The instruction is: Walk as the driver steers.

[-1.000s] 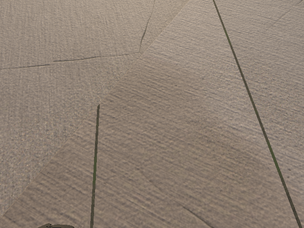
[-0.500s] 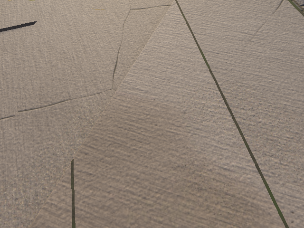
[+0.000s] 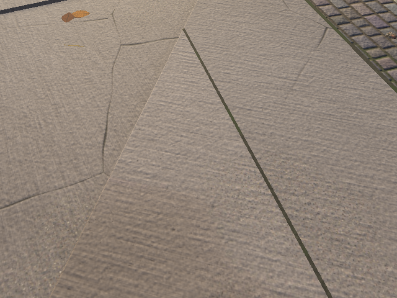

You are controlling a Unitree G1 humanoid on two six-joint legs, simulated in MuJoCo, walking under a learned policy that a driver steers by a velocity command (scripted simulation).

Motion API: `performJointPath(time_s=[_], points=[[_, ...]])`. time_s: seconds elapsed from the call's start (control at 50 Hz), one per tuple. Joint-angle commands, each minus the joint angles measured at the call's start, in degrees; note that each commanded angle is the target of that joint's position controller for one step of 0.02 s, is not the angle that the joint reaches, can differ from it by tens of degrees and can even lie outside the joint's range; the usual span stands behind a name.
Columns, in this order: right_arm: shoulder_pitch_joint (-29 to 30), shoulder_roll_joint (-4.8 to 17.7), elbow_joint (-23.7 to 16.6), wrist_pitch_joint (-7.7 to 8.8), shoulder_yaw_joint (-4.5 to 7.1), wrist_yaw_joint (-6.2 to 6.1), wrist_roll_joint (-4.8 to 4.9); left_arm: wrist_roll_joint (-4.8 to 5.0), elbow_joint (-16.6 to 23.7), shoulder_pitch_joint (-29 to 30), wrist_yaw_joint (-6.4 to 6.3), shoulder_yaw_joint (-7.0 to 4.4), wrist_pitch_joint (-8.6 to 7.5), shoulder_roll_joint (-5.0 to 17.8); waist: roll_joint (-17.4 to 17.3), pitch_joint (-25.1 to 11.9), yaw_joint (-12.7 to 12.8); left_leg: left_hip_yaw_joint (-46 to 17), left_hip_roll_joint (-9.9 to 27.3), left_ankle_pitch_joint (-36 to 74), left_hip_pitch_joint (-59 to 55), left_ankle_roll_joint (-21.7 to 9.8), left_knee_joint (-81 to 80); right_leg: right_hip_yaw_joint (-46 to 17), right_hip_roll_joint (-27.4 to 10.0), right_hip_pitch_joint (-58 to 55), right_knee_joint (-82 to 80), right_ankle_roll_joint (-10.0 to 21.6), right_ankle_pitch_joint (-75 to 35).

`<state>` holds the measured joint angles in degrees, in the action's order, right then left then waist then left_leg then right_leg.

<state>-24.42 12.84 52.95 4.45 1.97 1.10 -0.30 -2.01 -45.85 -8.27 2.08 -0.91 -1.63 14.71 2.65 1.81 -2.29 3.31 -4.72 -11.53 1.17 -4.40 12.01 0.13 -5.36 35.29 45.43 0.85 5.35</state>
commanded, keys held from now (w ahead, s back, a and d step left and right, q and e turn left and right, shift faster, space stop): w+q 0.74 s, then q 0.26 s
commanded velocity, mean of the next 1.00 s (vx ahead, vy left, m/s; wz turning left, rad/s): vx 0.45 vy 0.00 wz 0.45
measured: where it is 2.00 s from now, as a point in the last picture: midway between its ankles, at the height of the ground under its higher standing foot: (171, 275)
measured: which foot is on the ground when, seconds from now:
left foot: down 0.00-0.18, up 0.20-0.70, down 0.72-1.00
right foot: up 0.00-0.14, down 0.16-0.74, up 0.76-1.00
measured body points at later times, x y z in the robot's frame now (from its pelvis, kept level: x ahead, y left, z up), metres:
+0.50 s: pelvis +0.25 -0.04 +0.00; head +0.28 -0.04 +0.45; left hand +0.20 +0.22 -0.13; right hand +0.43 -0.27 -0.13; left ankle +0.33 +0.13 -0.68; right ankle +0.22 -0.12 -0.75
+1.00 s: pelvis +0.46 +0.07 +0.00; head +0.50 +0.11 +0.44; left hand +0.46 +0.37 -0.13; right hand +0.65 -0.15 -0.12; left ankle +0.45 +0.11 -0.75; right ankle +0.62 -0.05 -0.67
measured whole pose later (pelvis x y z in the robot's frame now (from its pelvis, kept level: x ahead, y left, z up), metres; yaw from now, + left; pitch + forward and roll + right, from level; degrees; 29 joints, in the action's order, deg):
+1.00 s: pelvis +0.46 +0.07 +0.00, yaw +31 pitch +1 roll -1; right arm -16.6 15.6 48.7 1.0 4.1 0.2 -0.2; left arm -1.9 -44.2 -6.8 -0.7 -2.7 -0.4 15.1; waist 1.8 5.9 -1.6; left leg -2.4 -8.1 -10.0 11.6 -7.6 21.7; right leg -2.5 -5.6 36.6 59.8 -3.1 15.9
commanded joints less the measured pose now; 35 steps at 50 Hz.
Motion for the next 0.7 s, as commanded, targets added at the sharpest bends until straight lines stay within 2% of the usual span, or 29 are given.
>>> performJointPath(time_s=[0.02, 0.06, 0.1, 0.12, 0.14, 0.16, 0.18, 0.2, 0.22, 0.24, 0.26, 0.3, 0.32, 0.38, 0.48, 0.54, 0.6, 0.62, 0.66, 0.68, 0.7], points=[[-2.1, 8.3, -1.4, 0.78, 1.69, -0.24, 0.03, 0.33, 4.9, 7.4, 0.04, 0.08, -0.89, 2.1, -6.6, 2.5, -0.8, -7.1, 14.0, 20.8, 3.5, -6.4, -3.9, 3.0, 1.7, -3.0, -7.6, -0.2, -4.5], [-3.3, 8.8, -0.5, 0.51, 1.72, -0.56, -0.15, 0.36, 5.6, 9.2, -0.20, -0.07, -1.11, 2.7, -6.6, 2.7, -0.9, -8.9, 15.5, 23.5, 1.0, -6.4, -1.8, 2.6, 2.5, -3.9, -10.2, 0.3, -3.7], [-2.6, 9.8, -0.2, 0.21, 1.97, -0.98, -0.44, 0.34, 5.7, 8.7, -0.52, -0.40, -1.57, 3.6, -6.6, 2.5, 0.1, -10.7, 16.8, 26.9, -1.1, -6.0, 1.2, 2.0, 3.3, -6.1, -12.5, 1.2, -0.2], [-1.7, 10.3, -0.2, 0.08, 2.12, -1.16, -0.60, 0.32, 5.2, 6.5, -0.78, -0.70, -1.92, 4.2, -6.8, 1.7, 1.4, -11.2, 17.0, 29.7, -1.4, -5.5, 3.8, 1.8, 4.1, -9.5, -14.1, 1.8, 2.2], [-0.7, 10.7, -0.2, -0.03, 2.23, -1.24, -0.53, 0.15, 3.6, 1.6, -1.17, -1.20, -2.39, 5.0, -6.4, -0.4, 3.8, -10.9, 16.0, 34.1, -0.8, -4.7, 9.1, 2.3, 5.5, -16.1, -16.9, 2.6, 3.6], [-0.4, 9.9, -0.2, -0.07, 1.98, -1.13, -0.28, -0.46, 0.8, -6.8, -1.81, -2.05, -3.18, 6.8, -3.9, -5.3, 7.2, -8.8, 13.0, 33.0, 2.7, -3.6, 19.3, 1.5, 5.0, -27.9, -20.1, 4.0, 2.2], [0.3, 7.4, -2.4, 0.20, 1.27, -0.93, 0.20, -1.87, -0.5, -16.7, -2.74, -3.31, -3.71, 11.4, 1.9, -13.3, 10.8, -6.2, 9.3, 17.6, 12.4, -2.4, 35.3, -11.2, -7.4, -42.1, -21.4, 6.9, 8.6], [-6.6, 1.6, -3.7, -0.13, 0.21, -1.13, 1.87, -1.95, -0.3, -17.3, -2.78, -4.70, -2.96, 16.5, 14.3, -19.0, 7.4, -1.7, 0.4, -18.2, 30.3, -0.5, 52.2, -34.1, -21.5, -52.9, -27.6, 12.6, 13.8], [-3.8, 8.5, -2.3, -1.10, 1.91, -1.68, 0.08, -0.27, 0.4, -14.0, -2.50, -3.90, -2.27, 11.7, 4.7, -14.2, 7.1, -6.6, 3.6, -17.5, 34.1, -1.3, 57.2, -35.2, -19.6, -46.9, -29.5, 12.0, 18.1], [-0.6, 8.2, -2.6, -1.23, 2.28, -1.24, -0.04, 0.14, 0.9, -9.3, -2.37, -2.76, -2.33, 7.5, 1.6, -6.8, 5.2, -7.5, 5.9, -12.3, 34.6, -1.5, 56.7, -26.3, -16.9, -39.9, -30.9, 10.6, 16.7], [1.1, 6.5, -2.8, -1.35, 2.01, -0.82, -0.02, 0.23, 0.8, -7.0, -2.22, -2.30, -2.72, 5.4, 1.0, -3.1, 4.2, -7.2, 7.7, -8.8, 33.2, -1.0, 54.9, -19.4, -14.2, -34.4, -33.0, 9.2, 10.4], [1.1, 5.5, -2.5, -2.70, 2.16, 0.09, -1.14, 0.60, 0.0, -6.2, -2.65, -1.88, -3.45, 3.6, 2.9, -1.0, 2.1, -6.4, 9.4, -5.9, 30.4, 0.1, 52.9, -10.4, -10.6, -29.0, -35.5, 6.8, 4.3], [1.3, 4.7, -2.6, -3.34, 2.12, 0.46, -1.26, 0.69, -0.5, -6.8, -2.66, -1.98, -4.01, 3.8, 3.3, -1.2, 1.7, -5.9, 9.4, -5.1, 29.6, 0.6, 53.1, -8.4, -10.6, -28.1, -35.9, 7.1, 0.8], [5.8, 3.9, -4.2, -4.31, 2.16, 1.24, -1.44, 1.33, -1.9, -8.8, -2.73, -2.45, -5.05, 4.3, 1.8, 0.0, 1.3, -5.2, 10.3, -0.1, 34.2, 1.6, 52.1, -2.1, -9.8, -29.1, -37.7, 7.3, -4.3], [15.5, 3.1, -7.8, -4.37, 1.58, 2.20, -1.37, 0.95, -4.1, -12.1, -2.78, -2.55, -4.85, 4.0, 1.2, 2.6, 2.5, -3.1, 10.3, 8.9, 38.6, 2.5, 41.2, 5.9, -8.4, -30.9, -38.1, 7.2, -9.1], [21.5, 2.4, -10.0, -4.18, 0.84, 2.80, -1.61, 0.94, -5.2, -14.0, -3.01, -2.83, -4.72, 5.1, 1.3, 3.8, 3.9, 0.3, 9.6, 11.9, 36.3, 1.5, 32.2, 9.3, -9.0, -32.6, -37.5, 6.9, -12.2], [25.2, 3.0, -11.9, -4.08, 0.72, 3.14, -1.88, 0.80, -6.7, -16.6, -3.37, -3.15, -4.06, 6.0, 1.1, 4.5, 4.8, 2.9, 8.5, 8.4, 35.3, -0.7, 27.1, 11.6, -10.5, -37.8, -35.1, 6.4, -18.0], [25.4, 3.2, -12.2, -4.09, 0.82, 3.11, -1.98, 0.73, -7.0, -16.8, -3.53, -3.24, -3.71, 6.4, 1.3, 4.4, 4.6, 3.7, 7.6, 6.2, 34.3, -1.6, 26.0, 12.5, -10.8, -39.4, -33.2, 6.1, -22.6], [23.1, 4.0, -11.9, -4.17, 1.29, 2.65, -2.11, 0.63, -7.2, -16.3, -3.87, -3.60, -2.98, 7.9, 2.6, 2.1, 3.0, 6.0, 4.1, 0.2, 28.9, -3.9, 24.7, 14.5, -11.0, -41.8, -26.0, 5.4, -40.1], [19.5, 4.8, -11.0, -4.06, 1.77, 2.33, -2.10, 0.58, -7.3, -16.0, -3.96, -3.88, -2.41, 8.9, 3.1, -0.2, 1.2, 6.7, 2.0, -2.9, 24.5, -5.3, 24.0, 15.1, -11.0, -42.4, -19.3, 5.3, -47.1], [13.4, 5.9, -9.2, -3.65, 2.54, 1.88, -2.11, 0.63, -7.1, -15.7, -3.89, -4.10, -1.78, 9.7, 2.8, -4.0, -1.2, 6.6, -0.2, -4.3, 17.6, -6.8, 21.8, 15.5, -10.8, -41.1, -9.5, 5.1, -47.5]])
Keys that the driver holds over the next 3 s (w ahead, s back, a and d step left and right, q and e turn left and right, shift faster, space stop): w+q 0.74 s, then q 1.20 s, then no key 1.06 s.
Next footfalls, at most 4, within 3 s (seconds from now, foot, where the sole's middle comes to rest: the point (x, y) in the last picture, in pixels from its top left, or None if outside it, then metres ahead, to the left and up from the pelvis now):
0.16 right None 0.26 -0.12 -0.78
0.72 left None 0.48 0.13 -0.78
1.28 right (172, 238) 0.70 0.08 -0.78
1.74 left None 0.46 0.16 -0.78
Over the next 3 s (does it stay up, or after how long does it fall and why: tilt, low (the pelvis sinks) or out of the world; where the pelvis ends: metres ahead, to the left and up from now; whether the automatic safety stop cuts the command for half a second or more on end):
stays up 0.55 0.08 0.00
